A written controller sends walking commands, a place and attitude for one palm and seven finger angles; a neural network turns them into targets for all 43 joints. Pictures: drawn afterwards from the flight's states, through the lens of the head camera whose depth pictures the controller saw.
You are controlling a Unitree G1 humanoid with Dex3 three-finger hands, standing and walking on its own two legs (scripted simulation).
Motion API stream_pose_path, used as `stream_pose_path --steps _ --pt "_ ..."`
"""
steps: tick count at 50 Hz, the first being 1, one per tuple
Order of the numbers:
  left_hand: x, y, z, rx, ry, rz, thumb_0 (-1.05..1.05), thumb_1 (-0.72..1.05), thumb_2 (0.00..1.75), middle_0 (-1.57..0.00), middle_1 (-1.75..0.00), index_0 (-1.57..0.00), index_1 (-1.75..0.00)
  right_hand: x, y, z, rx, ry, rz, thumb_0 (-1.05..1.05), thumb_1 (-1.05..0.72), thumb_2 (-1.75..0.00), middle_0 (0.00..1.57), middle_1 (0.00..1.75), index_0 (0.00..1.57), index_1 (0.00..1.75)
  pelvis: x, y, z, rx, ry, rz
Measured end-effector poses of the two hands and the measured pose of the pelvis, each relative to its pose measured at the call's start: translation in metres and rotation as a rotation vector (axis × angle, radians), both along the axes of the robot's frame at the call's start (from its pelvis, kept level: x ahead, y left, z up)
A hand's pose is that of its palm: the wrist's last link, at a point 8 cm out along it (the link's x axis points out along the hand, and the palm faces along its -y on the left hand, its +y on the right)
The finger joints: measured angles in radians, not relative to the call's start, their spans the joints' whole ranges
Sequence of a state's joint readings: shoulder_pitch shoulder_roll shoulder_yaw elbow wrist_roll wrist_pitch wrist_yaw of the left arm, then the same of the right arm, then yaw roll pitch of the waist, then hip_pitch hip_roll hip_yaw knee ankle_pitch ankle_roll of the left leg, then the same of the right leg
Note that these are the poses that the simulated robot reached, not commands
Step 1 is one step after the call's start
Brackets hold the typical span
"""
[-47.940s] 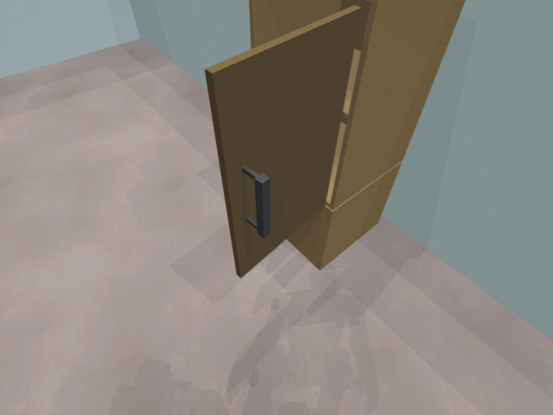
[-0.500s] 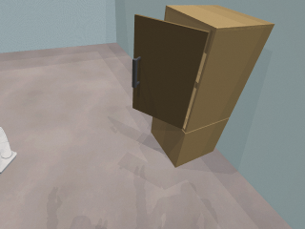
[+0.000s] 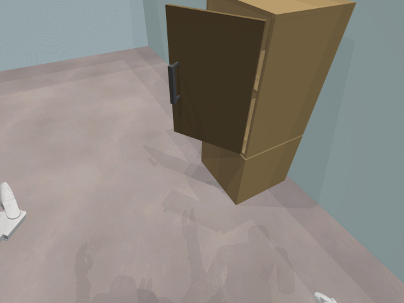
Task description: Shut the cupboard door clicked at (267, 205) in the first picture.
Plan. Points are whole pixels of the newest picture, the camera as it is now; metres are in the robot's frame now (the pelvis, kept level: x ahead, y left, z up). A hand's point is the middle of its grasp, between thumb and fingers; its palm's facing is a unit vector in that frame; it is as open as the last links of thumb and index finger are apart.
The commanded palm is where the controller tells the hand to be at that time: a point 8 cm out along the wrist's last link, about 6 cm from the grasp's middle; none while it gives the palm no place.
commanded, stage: stop stepping back and stand still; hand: left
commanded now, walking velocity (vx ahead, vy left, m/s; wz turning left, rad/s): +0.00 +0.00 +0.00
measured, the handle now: (174, 83) +0.98 +0.18 -0.04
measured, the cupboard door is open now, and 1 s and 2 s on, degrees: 34 34 34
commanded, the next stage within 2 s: let the arm hang, fingers relaxed in 0.64 s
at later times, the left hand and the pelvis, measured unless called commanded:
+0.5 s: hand (41, 189) +0.24 +0.28 +0.16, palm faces +0.44 -0.79 -0.44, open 7.4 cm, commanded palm +0.18 +0.31 +0.18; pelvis +0.04 +0.02 +0.00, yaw -1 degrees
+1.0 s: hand out of the picture +0.12 +0.21 -0.14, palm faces -0.06 -0.97 -0.22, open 7.4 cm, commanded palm none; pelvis +0.01 +0.03 +0.00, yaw +0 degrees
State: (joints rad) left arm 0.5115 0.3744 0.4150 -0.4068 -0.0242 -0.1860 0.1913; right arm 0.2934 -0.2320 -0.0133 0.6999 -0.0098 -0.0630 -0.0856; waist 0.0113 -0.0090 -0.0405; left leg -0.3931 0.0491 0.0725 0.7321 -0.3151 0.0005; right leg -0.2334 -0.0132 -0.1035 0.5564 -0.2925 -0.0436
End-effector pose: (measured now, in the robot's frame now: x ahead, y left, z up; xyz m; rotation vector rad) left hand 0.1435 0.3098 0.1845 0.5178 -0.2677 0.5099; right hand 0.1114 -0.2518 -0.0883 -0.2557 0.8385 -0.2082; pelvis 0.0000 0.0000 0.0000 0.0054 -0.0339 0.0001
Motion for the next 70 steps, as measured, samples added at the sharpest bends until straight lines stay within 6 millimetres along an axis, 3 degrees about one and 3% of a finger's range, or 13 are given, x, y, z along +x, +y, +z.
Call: stream_pose_path --steps 9,16,23,37,39,42,44,47,51,55,61,65,70 --pt "0.027 0.006 0.003 0.035 -0.022 -0.073 0.01 0.89 0.9 -0.21 -0.3 -0.21 -0.3 0.044 0.021 0.022 -0.012 -0.128 0.01 0.01 -0.9 -0.9 0.2 0.3 0.2 0.3 0.011 0.012 -0.001 -0.006 0.006 0.001" --pt "0.04 0.006 0.008 0.049 0.028 -0.072 0.01 0.89 0.9 -0.21 -0.3 -0.21 -0.3 0.067 0.048 0.018 0.079 -0.132 0.051 0.01 -0.9 -0.9 0.2 0.3 0.2 0.3 0.025 0.013 0.003 -0.02 0.04 -0.009" --pt "0.052 0.006 -0.005 -0.005 0.085 -0.067 0.01 0.89 0.9 -0.21 -0.3 -0.21 -0.3 0.073 0.051 0.011 0.086 -0.089 0.04 0.01 -0.9 -0.9 0.2 0.3 0.21 0.3 0.036 0.016 0.003 -0.016 0.042 -0.013" --pt "0.057 0.01 -0.002 0.002 0.072 -0.088 0.01 0.89 0.9 -0.21 -0.3 -0.21 -0.3 0.066 0.031 0.02 0.032 -0.092 -0.018 0.01 -0.9 -0.9 0.2 0.3 0.2 0.3 0.038 0.019 0.005 -0.021 0.046 -0.018" --pt "0.064 0.013 -0.026 -0.016 0.167 -0.109 0.01 0.89 0.9 -0.2 -0.3 -0.21 -0.3 0.065 0.029 0.013 0.047 -0.085 0.03 0.01 -0.9 -0.9 0.2 0.3 0.2 0.3 0.034 0.023 0.003 -0.024 0.049 -0.006" --pt "0.072 0.015 -0.109 -0.159 0.506 -0.104 0.0 0.9 0.9 -0.2 -0.3 -0.2 -0.3 0.061 0.023 -0.005 0.051 -0.016 0.08 0.01 -0.9 -0.9 0.2 0.3 0.2 0.3 0.025 0.03 -0.001 -0.022 0.049 0.0" --pt "0.06 0.007 -0.17 -0.261 0.756 -0.094 0.0 0.9 0.9 -0.19 -0.3 -0.2 -0.3 0.053 0.019 -0.013 0.051 0.029 0.077 0.01 -0.9 -0.9 0.2 0.3 0.2 0.3 0.02 0.032 -0.002 -0.018 0.043 -0.001" --pt "0.02 -0.019 -0.247 -0.397 1.077 -0.092 0.0 0.9 0.9 -0.19 -0.3 -0.2 -0.3 0.031 0.016 -0.02 0.048 0.103 0.053 0.01 -0.9 -0.9 0.2 0.3 0.2 0.3 0.015 0.031 -0.002 -0.009 0.032 -0.005" --pt "-0.054 -0.062 -0.309 -0.572 1.384 -0.085 0.01 0.91 0.9 -0.2 -0.3 -0.2 -0.3 -0.013 0.017 -0.026 0.041 0.259 0.016 0.01 -0.9 -0.9 0.2 0.3 0.2 0.3 0.011 0.028 0.001 -0.006 0.023 -0.007" --pt "-0.108 -0.056 -0.325 -0.659 1.488 0.047 -0.01 0.99 0.9 -0.2 -0.3 -0.21 -0.3 -0.063 0.023 -0.031 0.047 0.441 -0.016 0.01 -0.9 -0.9 0.2 0.3 0.2 0.3 0.009 0.022 0.005 -0.015 0.021 0.005" --pt "-0.168 -0.043 -0.321 -0.679 1.638 0.163 -0.01 0.96 0.9 -0.2 -0.3 -0.21 -0.3 -0.114 0.035 -0.039 0.089 0.59 -0.077 0.01 -0.9 -0.9 0.2 0.3 0.2 0.3 0.009 0.023 0.008 -0.022 0.013 0.005" --pt "-0.186 -0.035 -0.314 -0.667 1.681 0.21 0.0 0.93 0.9 -0.2 -0.3 -0.2 -0.3 -0.127 0.042 -0.044 0.115 0.615 -0.101 0.01 -0.9 -0.9 0.2 0.3 0.2 0.3 0.009 0.025 0.009 -0.02 0.008 0.0" --pt "-0.18 -0.031 -0.311 -0.649 1.667 0.218 0.0 0.92 0.9 -0.2 -0.3 -0.2 -0.3 -0.127 0.047 -0.048 0.134 0.602 -0.11 0.01 -0.9 -0.9 0.2 0.3 0.2 0.3 0.009 0.028 0.01 -0.017 0.006 -0.007"
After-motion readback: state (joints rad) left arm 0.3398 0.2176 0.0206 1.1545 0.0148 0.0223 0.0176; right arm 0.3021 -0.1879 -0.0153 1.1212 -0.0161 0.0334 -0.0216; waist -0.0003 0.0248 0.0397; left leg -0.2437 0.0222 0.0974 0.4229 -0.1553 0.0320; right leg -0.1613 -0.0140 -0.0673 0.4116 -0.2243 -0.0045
